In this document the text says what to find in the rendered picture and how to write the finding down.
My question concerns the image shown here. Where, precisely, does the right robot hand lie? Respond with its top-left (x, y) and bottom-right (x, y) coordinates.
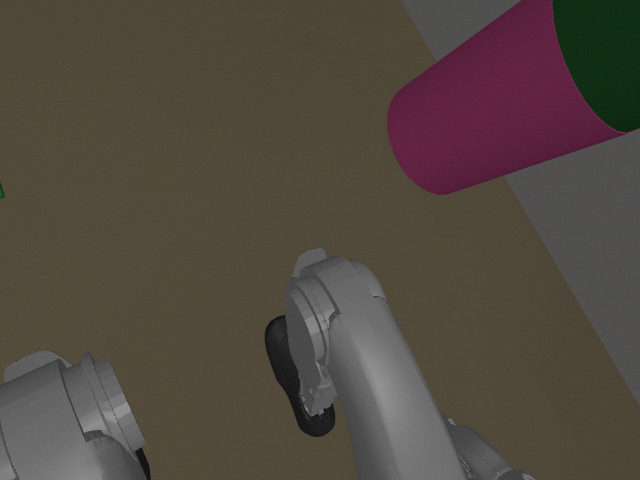
top-left (440, 413), bottom-right (514, 480)

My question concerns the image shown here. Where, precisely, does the left robot foot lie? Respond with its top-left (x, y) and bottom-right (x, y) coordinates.
top-left (135, 448), bottom-right (151, 480)

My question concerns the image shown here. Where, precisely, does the right robot foot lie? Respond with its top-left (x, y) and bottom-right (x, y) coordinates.
top-left (265, 315), bottom-right (335, 437)

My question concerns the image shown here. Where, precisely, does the potted plant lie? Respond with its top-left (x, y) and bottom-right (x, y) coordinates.
top-left (387, 0), bottom-right (640, 195)

